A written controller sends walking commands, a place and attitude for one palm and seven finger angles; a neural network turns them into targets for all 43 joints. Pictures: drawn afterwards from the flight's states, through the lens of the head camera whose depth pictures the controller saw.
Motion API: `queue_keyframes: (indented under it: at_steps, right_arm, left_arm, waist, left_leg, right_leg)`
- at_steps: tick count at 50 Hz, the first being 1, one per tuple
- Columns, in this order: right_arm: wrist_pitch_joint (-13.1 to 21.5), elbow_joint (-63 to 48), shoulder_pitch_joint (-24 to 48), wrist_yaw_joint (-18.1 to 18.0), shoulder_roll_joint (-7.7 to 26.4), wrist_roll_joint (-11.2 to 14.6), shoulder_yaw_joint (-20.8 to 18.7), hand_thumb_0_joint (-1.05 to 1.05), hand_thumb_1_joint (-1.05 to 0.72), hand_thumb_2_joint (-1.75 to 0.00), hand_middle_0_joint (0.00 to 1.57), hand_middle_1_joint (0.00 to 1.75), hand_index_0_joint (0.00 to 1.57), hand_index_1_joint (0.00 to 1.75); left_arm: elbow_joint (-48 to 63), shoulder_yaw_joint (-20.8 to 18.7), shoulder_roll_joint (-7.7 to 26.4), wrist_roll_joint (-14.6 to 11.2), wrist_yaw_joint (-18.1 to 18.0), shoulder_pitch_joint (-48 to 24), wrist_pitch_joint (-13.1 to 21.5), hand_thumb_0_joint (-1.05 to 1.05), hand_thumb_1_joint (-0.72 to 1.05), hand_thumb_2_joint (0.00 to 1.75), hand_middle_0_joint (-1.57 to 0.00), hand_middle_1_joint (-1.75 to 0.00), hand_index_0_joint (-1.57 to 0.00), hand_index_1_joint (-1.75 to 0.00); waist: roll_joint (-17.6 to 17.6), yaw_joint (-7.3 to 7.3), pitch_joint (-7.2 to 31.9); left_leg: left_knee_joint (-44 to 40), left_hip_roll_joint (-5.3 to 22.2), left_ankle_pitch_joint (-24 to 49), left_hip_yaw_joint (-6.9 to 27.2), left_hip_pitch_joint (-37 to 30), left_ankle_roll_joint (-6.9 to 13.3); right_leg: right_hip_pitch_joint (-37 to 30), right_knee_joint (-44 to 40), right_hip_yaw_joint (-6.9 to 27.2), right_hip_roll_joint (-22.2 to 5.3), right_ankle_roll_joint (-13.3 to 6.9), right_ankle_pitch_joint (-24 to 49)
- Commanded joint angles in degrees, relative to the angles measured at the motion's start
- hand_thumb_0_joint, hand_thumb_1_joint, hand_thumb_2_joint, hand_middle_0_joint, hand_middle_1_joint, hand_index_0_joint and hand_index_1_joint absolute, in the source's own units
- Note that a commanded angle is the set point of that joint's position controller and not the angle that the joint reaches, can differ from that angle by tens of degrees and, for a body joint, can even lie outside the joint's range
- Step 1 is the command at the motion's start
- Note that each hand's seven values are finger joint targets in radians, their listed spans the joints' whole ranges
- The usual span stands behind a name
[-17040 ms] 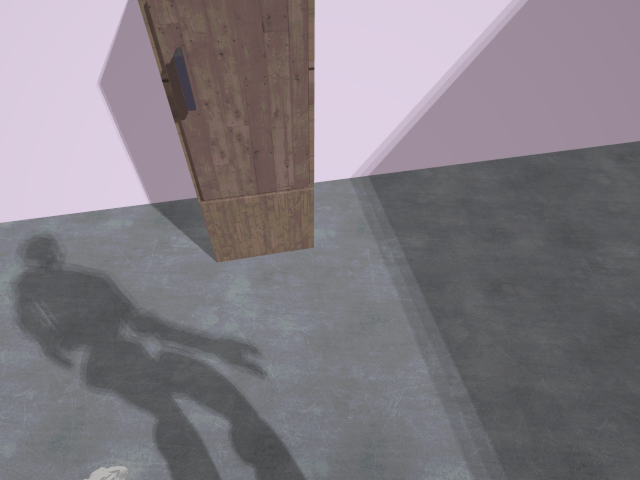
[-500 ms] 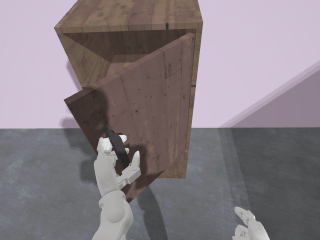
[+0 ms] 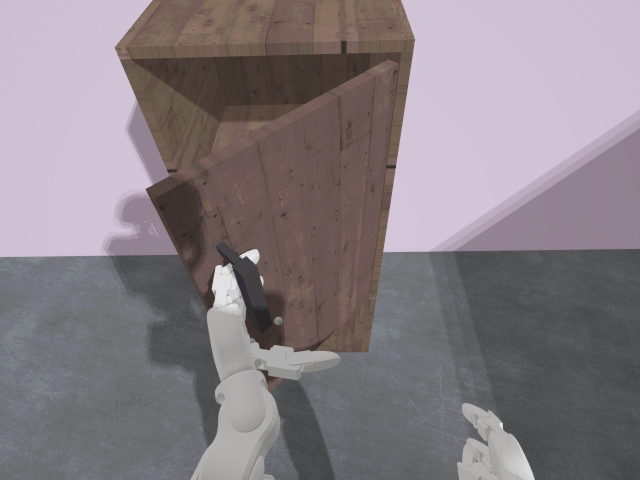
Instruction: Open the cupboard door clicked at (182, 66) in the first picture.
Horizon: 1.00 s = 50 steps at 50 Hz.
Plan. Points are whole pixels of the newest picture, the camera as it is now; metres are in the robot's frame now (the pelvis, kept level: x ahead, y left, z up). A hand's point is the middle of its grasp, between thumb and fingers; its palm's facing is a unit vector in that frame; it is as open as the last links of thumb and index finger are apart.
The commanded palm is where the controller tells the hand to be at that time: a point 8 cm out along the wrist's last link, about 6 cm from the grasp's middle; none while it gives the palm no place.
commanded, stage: open thumb and fingers to let go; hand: left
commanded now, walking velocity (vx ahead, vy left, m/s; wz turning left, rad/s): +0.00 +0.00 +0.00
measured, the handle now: (244, 289) +0.34 +0.11 +0.06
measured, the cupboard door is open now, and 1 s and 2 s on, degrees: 45 48 48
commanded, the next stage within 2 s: slide the hand sideways off the handle in 0.06 s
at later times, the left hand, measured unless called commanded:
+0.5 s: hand (270, 355) +0.25 +0.07 +0.07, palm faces -0.07 -1.00 +0.04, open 16.3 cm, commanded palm +0.23 +0.12 +0.06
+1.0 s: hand (231, 391) +0.21 +0.11 +0.06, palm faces -0.05 -1.00 +0.01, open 16.2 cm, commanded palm +0.18 +0.17 +0.06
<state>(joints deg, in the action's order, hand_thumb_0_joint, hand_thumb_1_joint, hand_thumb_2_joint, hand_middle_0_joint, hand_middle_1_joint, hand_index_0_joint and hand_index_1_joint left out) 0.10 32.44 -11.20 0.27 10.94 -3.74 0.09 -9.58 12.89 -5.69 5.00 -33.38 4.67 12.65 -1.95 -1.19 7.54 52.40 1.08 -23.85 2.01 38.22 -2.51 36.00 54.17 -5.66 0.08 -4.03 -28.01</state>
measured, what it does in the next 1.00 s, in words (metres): stands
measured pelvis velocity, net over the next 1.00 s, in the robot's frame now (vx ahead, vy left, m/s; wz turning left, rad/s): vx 0.00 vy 0.04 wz -0.03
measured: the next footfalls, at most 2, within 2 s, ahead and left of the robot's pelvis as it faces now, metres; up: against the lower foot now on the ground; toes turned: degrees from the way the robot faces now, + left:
none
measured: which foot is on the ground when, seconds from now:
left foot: down 0.00-1.00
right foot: down 0.00-1.00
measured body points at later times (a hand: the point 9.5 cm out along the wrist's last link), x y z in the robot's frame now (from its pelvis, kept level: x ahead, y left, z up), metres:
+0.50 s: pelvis -0.01 +0.04 -0.01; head +0.02 +0.03 +0.44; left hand +0.25 +0.12 +0.07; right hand +0.15 -0.18 -0.09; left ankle +0.02 +0.15 -0.69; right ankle -0.01 -0.07 -0.69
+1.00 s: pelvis +0.00 +0.04 -0.01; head +0.04 +0.03 +0.43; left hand +0.21 +0.16 +0.06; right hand +0.18 -0.18 -0.09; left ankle +0.02 +0.15 -0.69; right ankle -0.01 -0.07 -0.69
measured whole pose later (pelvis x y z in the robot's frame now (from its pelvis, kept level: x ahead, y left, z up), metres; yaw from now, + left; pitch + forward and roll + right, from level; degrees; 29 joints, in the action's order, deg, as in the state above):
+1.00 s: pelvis +0.00 +0.04 -0.01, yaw -2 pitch +10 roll -1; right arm 1.3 22.1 -14.2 1.0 11.7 -0.5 2.0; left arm 13.2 14.2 3.6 -0.4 -6.2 27.3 16.4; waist -2.2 -0.3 6.6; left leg 59.7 0.5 -27.6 0.0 42.4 0.5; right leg 39.5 59.1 -3.6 -0.7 -1.1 -29.8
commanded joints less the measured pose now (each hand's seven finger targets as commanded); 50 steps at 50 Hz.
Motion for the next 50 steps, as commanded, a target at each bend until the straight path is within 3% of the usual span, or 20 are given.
queue_keyframes:
  at_steps: [1, 8, 9, 10, 12, 13, 14, 16, 17, 18, 19, 24, 28, 31, 34, 35, 40, 50]
  right_arm:
    - [2.8, -9.2, 5.4, -0.4, 3.9, 0.1, -1.4, 0.00, -0.90, -0.90, 0.20, 0.30, 0.20, 0.30]
    - [2.5, -9.4, 6.3, 0.2, 4.0, 0.2, -1.3, 0.00, -0.90, -0.90, 0.20, 0.30, 0.20, 0.30]
    - [2.0, -8.1, 1.9, 0.9, 6.7, 0.8, -1.2, 0.00, -0.90, -0.90, 0.20, 0.30, 0.20, 0.30]
    - [2.0, -9.7, 1.5, 0.8, 5.9, 1.2, -2.0, 0.00, -0.90, -0.90, 0.20, 0.30, 0.20, 0.30]
    - [2.7, -11.6, 0.9, 0.4, 6.0, 2.0, -1.8, 0.00, -0.90, -0.90, 0.20, 0.30, 0.20, 0.30]
    - [3.0, -12.9, 1.1, 0.3, 6.0, 2.7, -1.8, 0.00, -0.90, -0.90, 0.20, 0.30, 0.20, 0.30]
    - [3.3, -13.5, 1.5, 0.1, 5.7, 3.2, -1.3, 0.00, -0.90, -0.90, 0.20, 0.30, 0.20, 0.30]
    - [4.1, -14.4, 2.0, -0.2, 5.8, 3.6, -0.9, 0.00, -0.90, -0.90, 0.20, 0.30, 0.20, 0.30]
    - [4.2, -14.8, 2.3, -0.2, 6.1, 3.7, -0.9, 0.00, -0.90, -0.90, 0.20, 0.30, 0.20, 0.30]
    - [4.3, -15.2, 2.7, -0.1, 6.3, 3.5, -0.9, 0.00, -0.90, -0.90, 0.20, 0.30, 0.20, 0.30]
    - [4.3, -15.7, 2.8, 0.0, 6.2, 3.4, -0.9, 0.00, -0.90, -0.90, 0.20, 0.30, 0.20, 0.30]
    - [3.8, -17.0, 1.7, 1.0, 6.2, 2.8, -1.2, 0.00, -0.90, -0.90, 0.20, 0.30, 0.20, 0.30]
    - [3.3, -17.7, 1.6, 0.9, 6.2, 3.0, -1.1, 0.00, -0.90, -0.90, 0.20, 0.30, 0.20, 0.30]
    - [3.4, -18.3, 1.6, 0.7, 6.0, 3.1, -0.9, 0.00, -0.90, -0.90, 0.20, 0.30, 0.20, 0.30]
    - [3.8, -18.8, 1.5, 0.6, 6.0, 3.2, -0.7, 0.00, -0.90, -0.90, 0.20, 0.30, 0.20, 0.30]
    - [3.8, -18.8, 1.0, 0.6, 6.0, 3.3, -0.8, 0.00, -0.90, -0.90, 0.20, 0.30, 0.20, 0.30]
    - [4.2, -19.1, 0.8, 0.5, 6.2, 3.1, -0.8, 0.00, -0.90, -0.90, 0.20, 0.30, 0.20, 0.30]
    - [4.7, -20.5, -0.4, 0.0, 6.3, 3.4, -1.1, 0.00, -0.90, -0.90, 0.20, 0.30, 0.20, 0.30]
  left_arm:
    - [12.2, -0.5, -5.6, 0.7, -1.8, -12.0, 2.6, 0.00, -0.50, 0.30, -0.16, -0.35, -0.16, -0.35]
    - [11.9, 0.7, -7.6, 0.9, -2.7, -13.6, 0.6, 0.00, -0.50, 0.30, -0.15, -0.30, -0.15, -0.30]
    - [14.1, 14.0, -1.8, 6.7, 9.6, -13.7, 3.8, 0.00, -0.50, 0.30, -0.15, -0.30, -0.15, -0.30]
    - [17.0, 9.7, 1.7, 4.4, 16.4, -14.3, 6.8, 0.00, -0.50, 0.30, -0.15, -0.30, -0.15, -0.30]
    - [19.7, 10.1, 2.9, 0.8, 25.8, -12.3, 9.9, 0.00, -0.50, 0.30, -0.15, -0.30, -0.15, -0.30]
    - [21.0, 8.8, 2.9, -1.9, 28.2, -10.6, 10.2, 0.00, -0.50, 0.30, -0.15, -0.30, -0.15, -0.30]
    - [20.1, 8.7, 1.2, -4.1, 29.1, -10.1, 9.9, 0.00, -0.50, 0.30, -0.15, -0.30, -0.15, -0.30]
    - [19.2, 6.4, 0.2, -7.5, 27.9, -9.2, 8.7, 0.00, -0.50, 0.30, -0.15, -0.30, -0.15, -0.30]
    - [18.9, 5.0, 0.5, -8.0, 26.6, -7.4, 8.1, 0.00, -0.50, 0.30, -0.15, -0.30, -0.15, -0.30]
    - [19.5, 3.4, 2.1, -7.8, 25.1, -6.4, 7.7, 0.00, -0.50, 0.30, -0.15, -0.30, -0.15, -0.30]
    - [20.5, 3.5, 1.7, -7.2, 23.7, -5.2, 7.5, 0.00, -0.50, 0.30, -0.15, -0.30, -0.15, -0.30]
    - [23.1, 4.0, 3.4, -2.1, 20.3, -0.3, 7.2, 0.00, -0.50, 0.30, -0.15, -0.30, -0.15, -0.30]
    - [25.3, 3.1, 5.2, -1.7, 21.2, 3.2, 6.9, 0.00, -0.50, 0.30, -0.15, -0.30, -0.15, -0.30]
    - [27.7, 3.3, 4.6, -2.9, 21.8, 5.5, 6.7, 0.00, -0.50, 0.30, -0.15, -0.30, -0.15, -0.30]
    - [30.2, 3.9, 4.3, -4.0, 22.6, 8.6, 6.6, 0.00, -0.50, 0.30, -0.15, -0.30, -0.15, -0.30]
    - [30.7, 2.9, 5.1, -4.3, 22.7, 10.7, 6.7, 0.00, -0.50, 0.30, -0.15, -0.30, -0.15, -0.30]
    - [32.9, 2.0, 6.9, -4.1, 23.7, 13.9, 7.4, 0.00, -0.50, 0.30, -0.15, -0.30, -0.15, -0.30]
    - [37.9, -1.9, 10.1, -6.9, 27.5, 25.1, 8.1, 0.00, -0.50, 0.30, -0.15, -0.30, -0.15, -0.30]
  waist:
    - [6.6, 0.47, 11.4]
    - [5.1, 0.90, 11.8]
    - [7.5, -4.94, 8.1]
    - [5.6, -2.94, 11.7]
    - [2.2, -2.40, 14.7]
    - [1.3, -1.76, 15.0]
    - [1.7, -1.89, 12.8]
    - [5.3, -1.49, 9.5]
    - [5.9, -0.90, 8.5]
    - [6.5, -0.11, 8.8]
    - [6.4, 0.17, 9.5]
    - [6.2, 0.57, 9.3]
    - [4.8, 0.93, 8.8]
    - [3.3, 1.03, 8.2]
    - [3.7, 0.41, 8.0]
    - [3.7, 0.90, 7.8]
    - [4.0, 0.21, 7.0]
    - [3.5, 1.23, 9.2]
  left_leg:
    - [-3.5, -2.2, 9.4, -1.4, -6.5, 3.2]
    - [-3.7, -1.8, 10.5, -0.9, -7.2, 3.0]
    - [-2.9, -1.9, 12.2, -0.8, -8.0, 4.3]
    - [-2.2, -1.8, 13.2, -0.9, -8.1, 4.5]
    - [-1.9, -1.9, 13.6, -0.9, -9.9, 4.6]
    - [-2.3, -1.6, 13.0, -0.9, -10.6, 4.4]
    - [-3.0, -1.6, 10.9, -0.6, -10.3, 4.2]
    - [-4.2, -1.5, 6.1, 0.1, -8.4, 4.0]
    - [-4.8, -1.4, 4.7, 0.1, -7.8, 3.8]
    - [-5.2, -1.5, 4.7, 0.4, -7.6, 3.8]
    - [-5.1, -1.5, 4.7, 0.0, -7.7, 3.8]
    - [-4.6, -1.3, 5.4, -0.2, -6.1, 3.8]
    - [-4.7, -1.3, 4.4, -0.5, -5.6, 3.7]
    - [-4.7, -1.3, 4.2, -0.6, -5.8, 3.6]
    - [-4.4, -1.2, 4.6, -0.3, -5.7, 3.6]
    - [-4.5, -1.2, 5.1, -0.2, -5.6, 3.5]
    - [-3.0, -1.3, 5.1, -0.2, -4.2, 3.7]
    - [-0.9, -1.8, 9.0, -0.8, -2.8, 3.7]
  right_leg:
    - [-6.0, -12.0, 4.9, -1.5, 3.4, 16.5]
    - [-4.6, -10.0, 2.7, -0.3, 2.3, 14.5]
    - [-1.4, -9.0, 4.8, -0.7, 2.6, 20.5]
    - [-3.1, -7.8, 4.6, -0.9, 2.3, 22.9]
    - [-4.2, -6.9, 4.7, -0.9, 2.0, 23.7]
    - [-4.4, -7.0, 4.4, -0.7, 1.8, 22.0]
    - [-3.0, -7.6, 3.7, -0.3, 1.9, 18.9]
    - [-1.7, -8.7, 2.8, 0.2, 2.3, 12.4]
    - [-1.4, -9.1, 2.6, 0.3, 2.4, 10.3]
    - [-2.1, -8.9, 2.5, 0.2, 2.2, 9.4]
    - [-2.0, -8.7, 2.5, 0.2, 2.3, 9.2]
    - [-1.2, -7.0, 2.5, 0.1, 2.0, 9.6]
    - [-1.4, -7.0, 2.6, 0.2, 1.8, 8.5]
    - [-1.1, -7.0, 2.5, 0.4, 1.8, 8.5]
    - [-1.0, -6.6, 2.2, 0.5, 2.0, 9.3]
    - [-1.3, -6.4, 2.1, 0.6, 1.9, 9.7]
    - [0.0, -5.6, 2.4, 0.6, 2.1, 10.3]
    - [-2.4, -4.1, 2.9, 0.7, 2.3, 16.1]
